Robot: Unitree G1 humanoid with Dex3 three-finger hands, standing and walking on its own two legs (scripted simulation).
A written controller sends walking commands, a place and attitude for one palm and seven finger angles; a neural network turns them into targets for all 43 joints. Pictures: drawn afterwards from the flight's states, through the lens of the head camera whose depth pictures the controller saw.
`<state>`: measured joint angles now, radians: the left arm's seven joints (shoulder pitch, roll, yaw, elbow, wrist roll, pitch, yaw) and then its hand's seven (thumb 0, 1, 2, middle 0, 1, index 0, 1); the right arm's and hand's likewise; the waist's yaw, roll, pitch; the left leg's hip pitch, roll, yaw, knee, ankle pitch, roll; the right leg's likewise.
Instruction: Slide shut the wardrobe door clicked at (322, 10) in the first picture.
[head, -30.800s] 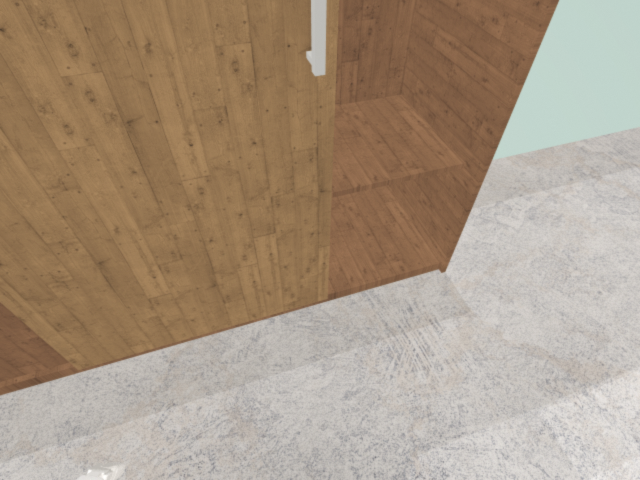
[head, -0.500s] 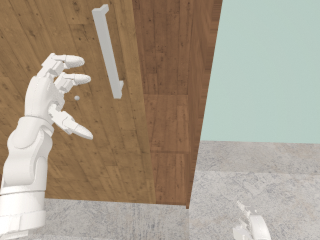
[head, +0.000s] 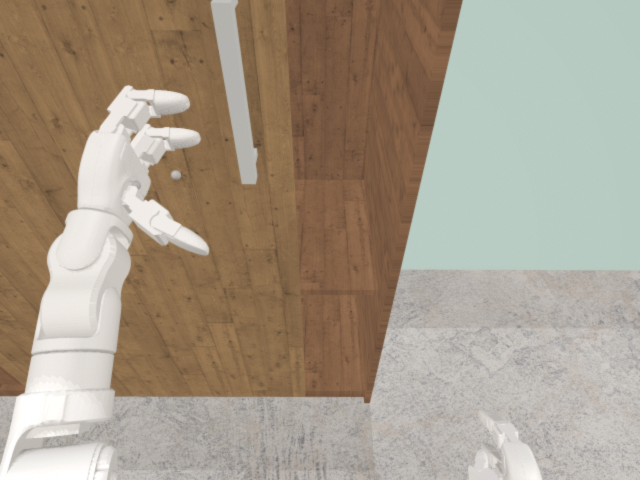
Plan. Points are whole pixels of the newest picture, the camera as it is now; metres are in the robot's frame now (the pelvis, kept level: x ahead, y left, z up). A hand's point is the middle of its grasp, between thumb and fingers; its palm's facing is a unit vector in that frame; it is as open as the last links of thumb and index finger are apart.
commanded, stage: slip the hand off the handle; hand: left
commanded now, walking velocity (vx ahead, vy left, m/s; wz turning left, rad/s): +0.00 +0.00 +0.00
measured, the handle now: (241, 96) +0.49 +0.14 +0.26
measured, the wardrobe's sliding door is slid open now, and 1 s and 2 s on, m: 0.18 0.18 0.18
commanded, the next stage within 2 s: draw the hand back to the body in 0.52 s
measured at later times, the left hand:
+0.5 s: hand (176, 180) +0.33 +0.18 +0.24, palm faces +0.00 -1.00 -0.10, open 14.7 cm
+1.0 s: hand (156, 223) +0.29 +0.18 +0.23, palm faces +0.14 -0.99 -0.05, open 14.7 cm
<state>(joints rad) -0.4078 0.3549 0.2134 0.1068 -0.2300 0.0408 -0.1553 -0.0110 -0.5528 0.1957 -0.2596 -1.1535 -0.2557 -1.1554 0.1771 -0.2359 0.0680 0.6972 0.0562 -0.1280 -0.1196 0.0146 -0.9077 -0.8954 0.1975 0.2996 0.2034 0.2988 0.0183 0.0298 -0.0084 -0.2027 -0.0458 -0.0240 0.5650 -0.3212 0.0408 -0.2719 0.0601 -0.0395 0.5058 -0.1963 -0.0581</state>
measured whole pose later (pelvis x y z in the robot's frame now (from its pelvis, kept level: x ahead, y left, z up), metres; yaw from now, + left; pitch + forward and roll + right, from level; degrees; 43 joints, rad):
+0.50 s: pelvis +0.03 +0.03 +0.01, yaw +1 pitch -3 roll -1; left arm -0.24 0.25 0.10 -0.19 -0.19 0.18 -0.09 -0.01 -0.55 0.20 -0.26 -1.15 -0.26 -1.16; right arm 0.14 -0.21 0.08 0.67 0.03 -0.07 -0.09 0.01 -0.91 -0.90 0.20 0.30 0.21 0.30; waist 0.07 0.04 -0.03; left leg -0.07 -0.08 -0.03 0.42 -0.30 0.07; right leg -0.15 0.03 -0.03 0.41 -0.20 -0.02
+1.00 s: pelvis +0.01 -0.02 +0.01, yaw +1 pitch -6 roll +0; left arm -0.16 0.33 0.27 -0.24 -0.29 0.57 -0.12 -0.01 -0.55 0.20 -0.26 -1.15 -0.25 -1.15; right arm 0.07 -0.26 0.09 0.70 0.07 -0.03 -0.11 0.01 -0.91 -0.90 0.20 0.30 0.21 0.30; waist 0.08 0.07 -0.06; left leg -0.07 -0.03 -0.06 0.46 -0.29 0.01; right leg -0.14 0.08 -0.07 0.42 -0.19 -0.09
